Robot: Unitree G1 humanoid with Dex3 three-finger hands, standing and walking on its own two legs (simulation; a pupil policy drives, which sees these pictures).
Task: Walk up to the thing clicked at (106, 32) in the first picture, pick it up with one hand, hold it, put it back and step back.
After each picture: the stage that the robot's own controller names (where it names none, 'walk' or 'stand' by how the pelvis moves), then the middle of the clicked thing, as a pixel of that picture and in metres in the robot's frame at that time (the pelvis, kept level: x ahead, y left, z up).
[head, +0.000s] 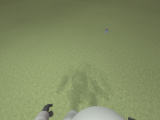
stand; (106, 31) +2.31 -0.42 -0.72
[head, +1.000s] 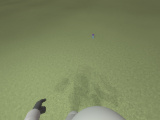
walk; (93, 36) +2.19 +0.04 -0.69
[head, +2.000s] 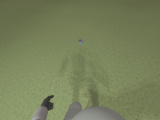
walk; (80, 42) +1.55 +0.30 -0.71
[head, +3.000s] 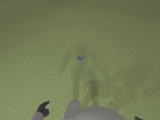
walk; (79, 59) +1.03 +0.25 -0.71
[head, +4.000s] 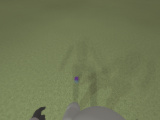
walk; (76, 80) +0.61 +0.21 -0.71
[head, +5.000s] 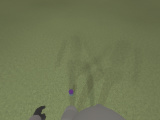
walk; (71, 92) +0.38 +0.20 -0.70
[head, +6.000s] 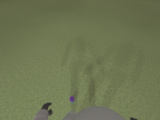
stand; (72, 99) +0.32 +0.20 -0.72
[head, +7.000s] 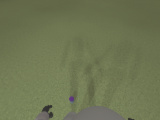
stand; (71, 99) +0.32 +0.21 -0.72
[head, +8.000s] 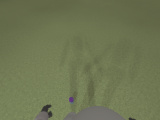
stand; (71, 100) +0.30 +0.22 -0.72
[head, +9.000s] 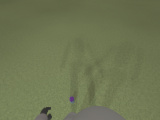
stand; (72, 100) +0.33 +0.22 -0.73
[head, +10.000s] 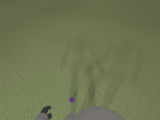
stand; (71, 100) +0.32 +0.21 -0.73
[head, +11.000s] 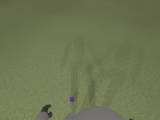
go down; (72, 100) +0.31 +0.21 -0.73
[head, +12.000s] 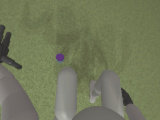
go down; (60, 58) +0.42 +0.22 -0.31
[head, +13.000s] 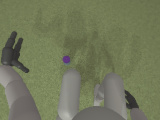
approach; (66, 60) +0.42 +0.21 -0.31
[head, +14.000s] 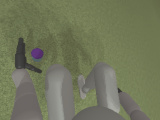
close in; (37, 55) +0.41 +0.25 -0.22
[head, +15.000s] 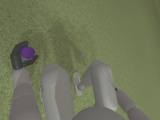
close; (27, 54) +0.40 +0.26 -0.22
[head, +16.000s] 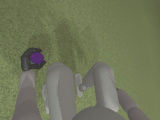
lift; (36, 59) +0.36 +0.24 -0.22
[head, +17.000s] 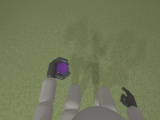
lift; (63, 70) +0.32 +0.19 +0.00
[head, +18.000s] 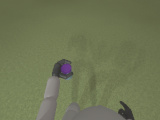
hold; (67, 72) +0.32 +0.17 +0.02
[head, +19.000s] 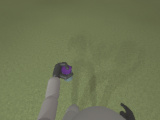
hold; (67, 73) +0.32 +0.17 +0.01
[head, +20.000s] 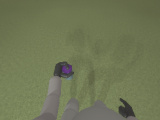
crouch; (68, 72) +0.34 +0.16 -0.03
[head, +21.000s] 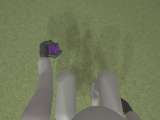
lower; (55, 51) +0.46 +0.22 -0.09
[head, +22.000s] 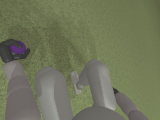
lower; (19, 51) +0.44 +0.27 -0.23
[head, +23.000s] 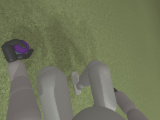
lower; (22, 50) +0.43 +0.27 -0.23
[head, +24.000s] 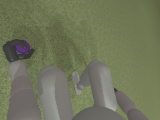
lower; (23, 50) +0.43 +0.27 -0.23
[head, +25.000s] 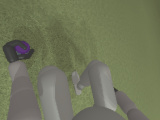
lower; (23, 50) +0.43 +0.27 -0.23
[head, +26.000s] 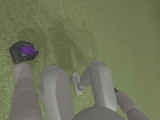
loosen; (28, 52) +0.42 +0.26 -0.23
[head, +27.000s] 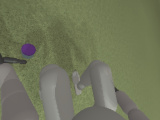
rise; (28, 51) +0.42 +0.25 -0.23
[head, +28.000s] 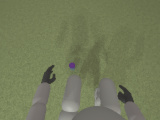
walk; (72, 66) +0.44 +0.18 -0.42
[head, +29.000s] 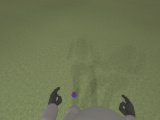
stand; (74, 95) +0.37 +0.17 -0.66
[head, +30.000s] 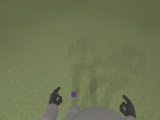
stand; (73, 95) +0.37 +0.18 -0.66
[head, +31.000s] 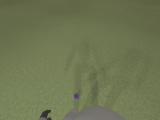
stand; (76, 97) +0.39 +0.16 -0.71
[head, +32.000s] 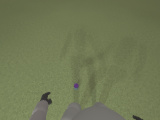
walk; (76, 86) +0.41 +0.13 -0.70
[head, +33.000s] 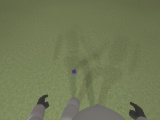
walk; (74, 72) +0.60 +0.21 -0.69
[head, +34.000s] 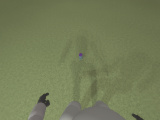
walk; (80, 56) +0.93 +0.20 -0.69
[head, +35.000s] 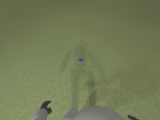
stand; (80, 61) +1.02 +0.18 -0.72
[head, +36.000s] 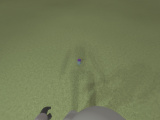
stand; (79, 61) +1.02 +0.20 -0.73
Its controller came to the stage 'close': yes
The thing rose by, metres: 0.73
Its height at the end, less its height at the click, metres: +0.00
